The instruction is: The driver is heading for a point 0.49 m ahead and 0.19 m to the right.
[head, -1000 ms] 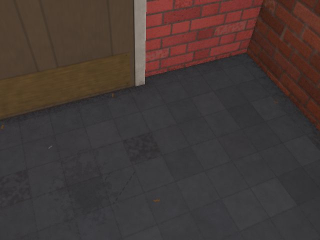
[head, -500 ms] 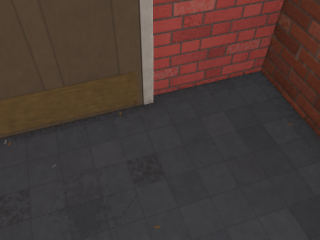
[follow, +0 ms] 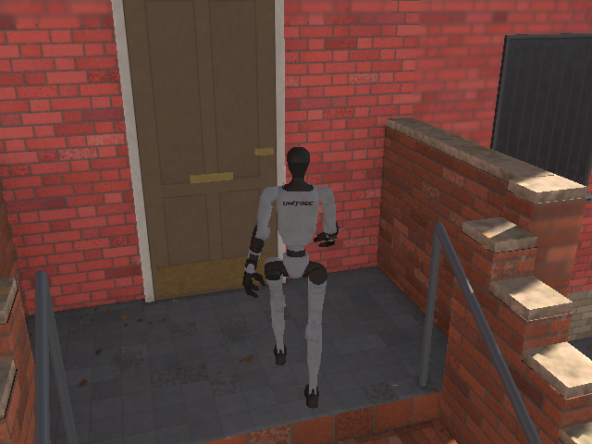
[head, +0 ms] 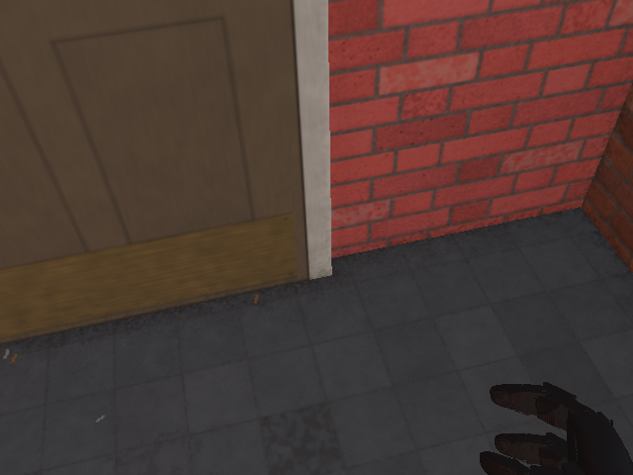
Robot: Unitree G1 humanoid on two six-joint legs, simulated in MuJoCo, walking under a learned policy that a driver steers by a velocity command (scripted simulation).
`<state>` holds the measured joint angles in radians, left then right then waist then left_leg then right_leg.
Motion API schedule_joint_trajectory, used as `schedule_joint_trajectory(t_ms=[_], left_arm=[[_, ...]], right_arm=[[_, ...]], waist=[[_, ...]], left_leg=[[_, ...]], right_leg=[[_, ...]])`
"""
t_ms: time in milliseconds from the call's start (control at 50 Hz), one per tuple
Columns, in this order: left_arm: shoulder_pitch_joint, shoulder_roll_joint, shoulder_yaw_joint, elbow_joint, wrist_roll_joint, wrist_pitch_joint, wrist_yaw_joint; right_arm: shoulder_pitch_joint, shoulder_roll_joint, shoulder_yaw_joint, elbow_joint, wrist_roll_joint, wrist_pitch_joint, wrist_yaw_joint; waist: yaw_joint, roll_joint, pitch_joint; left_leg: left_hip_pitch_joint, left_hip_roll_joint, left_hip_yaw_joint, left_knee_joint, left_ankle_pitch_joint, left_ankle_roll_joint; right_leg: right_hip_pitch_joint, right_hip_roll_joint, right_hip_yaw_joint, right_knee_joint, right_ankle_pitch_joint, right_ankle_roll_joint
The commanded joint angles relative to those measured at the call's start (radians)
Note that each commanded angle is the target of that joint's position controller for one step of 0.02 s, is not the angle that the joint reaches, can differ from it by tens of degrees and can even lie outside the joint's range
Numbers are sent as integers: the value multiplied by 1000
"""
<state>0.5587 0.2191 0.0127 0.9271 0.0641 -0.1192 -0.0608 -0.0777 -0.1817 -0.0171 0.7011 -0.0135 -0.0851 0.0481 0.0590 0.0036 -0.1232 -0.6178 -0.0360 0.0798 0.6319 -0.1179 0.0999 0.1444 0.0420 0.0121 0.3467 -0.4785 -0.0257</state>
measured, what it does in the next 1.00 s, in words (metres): walks ahead, turning right: right foot, then left foot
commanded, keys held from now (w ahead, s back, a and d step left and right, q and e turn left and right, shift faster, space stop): w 0.04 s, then w+e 0.44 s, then no key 0.52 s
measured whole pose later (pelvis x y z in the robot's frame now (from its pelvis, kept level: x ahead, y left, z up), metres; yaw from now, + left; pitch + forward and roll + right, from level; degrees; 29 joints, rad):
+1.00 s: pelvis +0.47 -0.11 +0.02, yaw -17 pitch +0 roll +1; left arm 0.11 0.29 0.03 0.69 0.02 -0.02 0.00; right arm 0.12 -0.26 -0.01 0.77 -0.05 -0.05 -0.02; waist -0.01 -0.04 0.07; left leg -0.40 0.00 0.00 0.52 -0.13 0.01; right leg -0.33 0.06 0.09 0.90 -0.59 0.06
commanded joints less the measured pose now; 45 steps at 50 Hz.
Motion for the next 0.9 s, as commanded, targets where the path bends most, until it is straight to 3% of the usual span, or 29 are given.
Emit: schedule_joint_trajectory(t_ms=[20,40,60,100,140,180,200,260,300,360,380,400,420,440,460,480,500,520,540,560,580,620,660,720,800,840,860,880,900], left_arm=[[-45,3,-6,-123,-97,-12,58],[-108,65,7,-135,-105,-21,64],[-193,102,20,-201,-126,-25,67],[-257,115,28,-260,-103,0,71],[-184,78,30,-256,-106,42,66],[-211,59,25,-289,-103,69,71],[-242,65,25,-310,-91,71,71],[-303,51,18,-334,-73,67,59],[-402,53,13,-368,-76,68,51],[-488,84,23,-412,-82,74,41],[-493,107,34,-421,-72,73,36],[-468,124,46,-425,-67,74,32],[-388,146,63,-408,-63,71,25],[-228,186,90,-354,-64,67,24],[-53,293,128,-326,-72,74,42],[-101,371,128,-347,-75,64,44],[-83,297,114,-379,-54,55,53],[-120,249,102,-372,-36,49,60],[-198,240,96,-393,-44,53,69],[-260,216,88,-402,-47,60,74],[-290,183,69,-403,-42,62,75],[-323,171,58,-382,-44,56,71],[-369,208,67,-372,-42,63,71],[-382,199,64,-346,-50,77,80],[-377,203,67,-312,-45,74,75],[-396,194,63,-298,-53,75,72],[-402,179,61,-302,-53,78,73],[-377,154,52,-299,-42,71,74],[-328,108,37,-299,-26,56,72]], right_arm=[[603,-304,-101,97,0,-1,-51],[580,-230,-84,106,31,2,-67],[421,-207,-73,74,33,-2,-77],[322,-110,-44,74,19,-21,-68],[246,-70,-31,86,10,-37,-53],[215,-112,-40,104,14,-51,-48],[216,-131,-44,111,6,-55,-51],[220,-199,-55,118,11,-61,-69],[284,-248,-69,134,26,-63,-69],[353,-279,-85,159,39,-34,-61],[362,-287,-89,158,27,-19,-59],[357,-298,-95,154,27,-6,-58],[348,-294,-92,146,30,10,-63],[364,-264,-80,140,18,25,-70],[374,-215,-56,101,-22,20,-73],[447,-109,-18,43,-36,-13,-51],[368,-208,-39,51,4,-48,-35],[288,-225,-41,24,39,-65,-28],[262,-222,-32,16,13,-69,-37],[252,-226,-36,15,-8,-61,-46],[251,-230,-39,6,-9,-43,-47],[289,-195,-33,9,5,-8,-52],[300,-186,-29,7,-23,5,-64],[251,-149,-7,0,-12,16,-58],[162,-192,-18,-25,-7,15,-53],[174,-216,-28,-25,-10,7,-55],[229,-236,-43,1,-27,-2,-54],[246,-271,-52,7,-41,-10,-60],[264,-297,-52,-5,-61,-9,-70]], waist=[[-258,143,-269],[-251,71,-276],[-187,85,-105],[-107,14,26],[-18,45,93],[11,40,165],[12,28,173],[-12,46,131],[-71,23,115],[-119,28,138],[-115,38,137],[-94,62,115],[-39,67,68],[28,35,-6],[96,-103,-98],[-12,-328,-196],[63,-244,-262],[70,-196,-144],[30,-77,-80],[-8,-13,-38],[-40,-18,-24],[-83,-35,-3],[-111,-45,21],[-85,-80,17],[-41,-95,27],[-57,-99,39],[-75,-80,31],[-68,-38,13],[-43,44,-38]], left_leg=[[1175,452,-656,-9,495,336],[1039,413,-774,-162,370,302],[839,391,-627,-250,228,252],[573,365,-457,-383,100,213],[375,308,-313,-467,-31,168],[243,275,-174,-513,33,131],[201,245,-102,-518,96,123],[194,177,38,-493,184,90],[313,230,9,-487,135,87],[558,305,-6,-412,173,61],[600,310,11,-362,290,43],[628,308,33,-286,456,23],[632,288,63,-161,584,-3],[565,243,96,52,625,-32],[303,182,123,401,314,-75],[-114,-29,-19,719,-434,-124],[-216,6,-179,845,-392,-111],[-272,54,-162,838,-311,-101],[-225,103,-151,753,-239,-108],[-142,132,-142,683,-222,-122],[-67,142,-145,647,-222,-128],[4,135,-128,547,-219,-148],[60,114,-108,407,-142,-170],[120,97,-104,180,34,-182],[169,82,-123,-9,128,-157],[216,72,-115,-107,119,-134],[278,56,-97,-187,184,-119],[379,98,-136,-206,421,-95],[552,201,-234,-125,777,-22]], right_leg=[[-859,59,41,1066,83,97],[-893,45,160,1234,-37,52],[-953,-22,162,1221,80,24],[-924,-100,106,1207,153,3],[-847,-151,121,1142,164,-4],[-853,-180,118,998,193,16],[-833,-179,98,908,261,31],[-696,-176,25,575,484,45],[-688,-166,2,419,509,28],[-800,-151,-14,302,456,-22],[-789,-127,-38,294,401,-43],[-738,-93,-70,280,343,-64],[-619,-48,-103,236,319,-85],[-403,12,-118,205,349,-111],[-98,-152,131,244,434,-168],[178,-366,726,50,215,-366],[216,-390,813,-52,234,-367],[136,-370,625,-11,450,-325],[-13,-335,469,19,699,-291],[-147,-306,367,22,849,-268],[-235,-286,317,-8,923,-259],[-317,-260,243,-33,1013,-252],[-394,-208,145,-34,1105,-232],[-375,-165,85,-21,1016,-198],[-291,-202,137,11,863,-174],[-260,-200,158,79,807,-150],[-251,-151,144,150,722,-116],[-283,-91,133,220,652,-72],[-410,-23,114,323,444,-26]])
